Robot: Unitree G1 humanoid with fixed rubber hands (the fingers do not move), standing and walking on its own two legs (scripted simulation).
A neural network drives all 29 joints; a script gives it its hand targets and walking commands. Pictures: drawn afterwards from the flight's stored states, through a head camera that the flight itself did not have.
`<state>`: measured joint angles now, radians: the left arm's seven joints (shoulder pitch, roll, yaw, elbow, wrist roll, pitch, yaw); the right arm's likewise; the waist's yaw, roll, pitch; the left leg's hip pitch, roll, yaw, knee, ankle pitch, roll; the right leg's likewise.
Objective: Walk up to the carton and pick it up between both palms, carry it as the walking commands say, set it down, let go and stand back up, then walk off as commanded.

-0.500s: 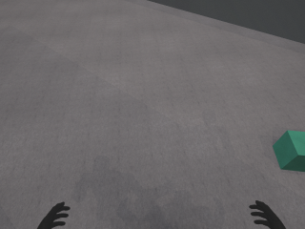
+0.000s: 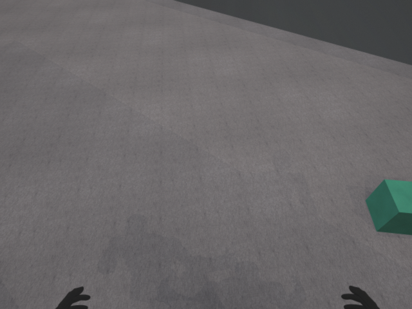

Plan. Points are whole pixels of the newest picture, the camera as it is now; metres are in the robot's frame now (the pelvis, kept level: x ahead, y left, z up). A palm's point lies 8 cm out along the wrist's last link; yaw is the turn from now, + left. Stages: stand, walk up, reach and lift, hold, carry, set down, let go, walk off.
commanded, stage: stand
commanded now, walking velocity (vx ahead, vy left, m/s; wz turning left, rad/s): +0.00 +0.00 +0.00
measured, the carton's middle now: (404, 207) +0.70 -1.00 -0.67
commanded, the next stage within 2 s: walk up in 0.50 s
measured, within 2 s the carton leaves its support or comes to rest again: neither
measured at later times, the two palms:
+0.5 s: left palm out of the picture +0.10 +0.31 -0.10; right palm out of the picture +0.10 -0.31 -0.10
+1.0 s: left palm (112, 246) +0.27 +0.23 -0.07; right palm out of the picture +0.03 -0.48 -0.07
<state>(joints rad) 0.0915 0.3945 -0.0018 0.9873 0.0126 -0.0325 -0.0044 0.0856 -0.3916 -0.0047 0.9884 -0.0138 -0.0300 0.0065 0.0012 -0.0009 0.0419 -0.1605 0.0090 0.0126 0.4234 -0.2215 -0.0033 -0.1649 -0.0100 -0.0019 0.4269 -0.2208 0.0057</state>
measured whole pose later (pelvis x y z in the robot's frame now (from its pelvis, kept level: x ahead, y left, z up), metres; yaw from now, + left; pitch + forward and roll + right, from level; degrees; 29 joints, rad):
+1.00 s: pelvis +0.04 -0.07 -0.03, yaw -17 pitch -1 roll +1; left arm 0.16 0.52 0.13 0.77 0.04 0.03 -0.17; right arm 0.18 -0.58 -0.15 0.84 -0.03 -0.07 0.00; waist 0.00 0.00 0.02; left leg -0.12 0.23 0.26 0.64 -0.44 -0.04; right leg -0.40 -0.10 -0.04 0.68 -0.31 -0.01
